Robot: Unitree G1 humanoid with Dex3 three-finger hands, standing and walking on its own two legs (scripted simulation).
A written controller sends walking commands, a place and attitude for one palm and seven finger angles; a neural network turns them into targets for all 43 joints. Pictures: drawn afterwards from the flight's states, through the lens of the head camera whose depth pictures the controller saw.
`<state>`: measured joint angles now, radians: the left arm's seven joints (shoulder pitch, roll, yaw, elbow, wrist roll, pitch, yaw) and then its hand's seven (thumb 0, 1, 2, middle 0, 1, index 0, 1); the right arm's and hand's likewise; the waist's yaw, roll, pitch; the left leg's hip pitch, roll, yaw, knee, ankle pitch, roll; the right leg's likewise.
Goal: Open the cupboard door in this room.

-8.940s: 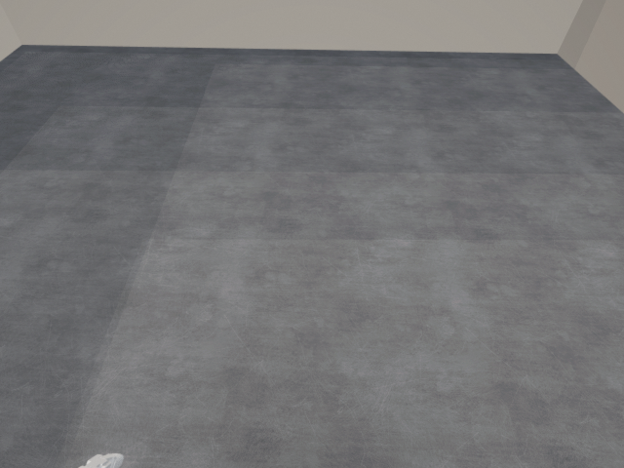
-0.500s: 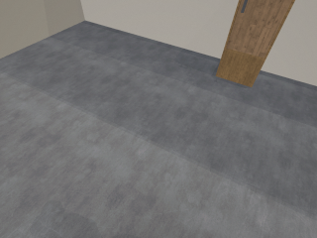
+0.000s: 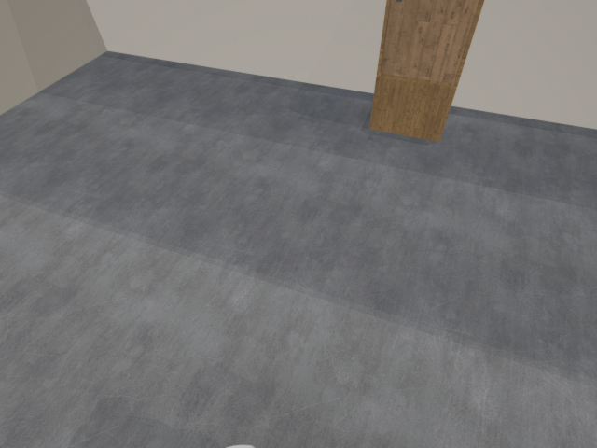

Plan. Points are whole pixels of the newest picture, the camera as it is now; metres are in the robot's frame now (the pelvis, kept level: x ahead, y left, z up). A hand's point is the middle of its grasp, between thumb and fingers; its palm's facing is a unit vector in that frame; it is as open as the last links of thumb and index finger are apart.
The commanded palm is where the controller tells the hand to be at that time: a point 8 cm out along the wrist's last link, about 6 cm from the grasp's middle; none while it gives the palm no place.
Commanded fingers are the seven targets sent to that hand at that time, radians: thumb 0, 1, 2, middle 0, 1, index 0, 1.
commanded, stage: stand and wait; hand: left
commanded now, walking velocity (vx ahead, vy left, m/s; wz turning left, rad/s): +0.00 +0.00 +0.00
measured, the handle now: out of the picture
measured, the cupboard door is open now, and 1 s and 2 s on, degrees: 0 0 0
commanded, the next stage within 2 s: turn or walk to find it in 0.18 s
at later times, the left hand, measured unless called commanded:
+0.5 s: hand out of the picture +0.13 +0.20 -0.18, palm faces +0.04 -0.98 -0.18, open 7.3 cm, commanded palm none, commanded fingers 0.00 0.90 0.90 -0.20 -0.30 -0.20 -0.30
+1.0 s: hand out of the picture +0.15 +0.19 -0.17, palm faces +0.07 -0.97 -0.22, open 7.4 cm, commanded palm none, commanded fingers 0.00 0.90 0.90 -0.20 -0.30 -0.20 -0.30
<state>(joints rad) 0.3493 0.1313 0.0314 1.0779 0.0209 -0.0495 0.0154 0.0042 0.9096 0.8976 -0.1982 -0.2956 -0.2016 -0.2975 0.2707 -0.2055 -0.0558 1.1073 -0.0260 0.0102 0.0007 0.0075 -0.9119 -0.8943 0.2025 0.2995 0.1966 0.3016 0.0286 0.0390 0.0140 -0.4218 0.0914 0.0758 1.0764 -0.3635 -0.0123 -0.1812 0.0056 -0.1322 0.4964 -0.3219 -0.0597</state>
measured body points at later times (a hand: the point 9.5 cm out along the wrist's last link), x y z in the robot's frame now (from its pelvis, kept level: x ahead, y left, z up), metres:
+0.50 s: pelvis +0.11 +0.03 +0.00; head +0.14 +0.04 +0.45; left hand +0.13 +0.26 -0.17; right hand +0.18 -0.20 -0.15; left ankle +0.13 +0.12 -0.74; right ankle +0.08 -0.11 -0.73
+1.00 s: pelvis +0.14 +0.01 +0.00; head +0.16 +0.01 +0.45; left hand +0.15 +0.24 -0.16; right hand +0.16 -0.23 -0.16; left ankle +0.13 +0.13 -0.74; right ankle +0.09 -0.11 -0.74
